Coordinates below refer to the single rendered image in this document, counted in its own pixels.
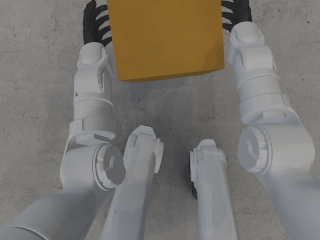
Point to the robot left thigh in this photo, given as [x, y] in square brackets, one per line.
[127, 215]

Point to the carton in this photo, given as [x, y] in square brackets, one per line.
[166, 39]

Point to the right robot foot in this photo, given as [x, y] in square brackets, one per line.
[194, 192]

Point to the right robot hand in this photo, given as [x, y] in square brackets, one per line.
[241, 13]

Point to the robot left forearm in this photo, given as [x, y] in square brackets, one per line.
[92, 99]

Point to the robot right forearm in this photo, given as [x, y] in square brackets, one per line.
[261, 97]

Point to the left robot hand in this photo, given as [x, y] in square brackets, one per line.
[91, 32]

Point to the left robot upper arm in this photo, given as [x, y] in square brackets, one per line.
[89, 176]

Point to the right robot upper arm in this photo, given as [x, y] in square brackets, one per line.
[280, 155]

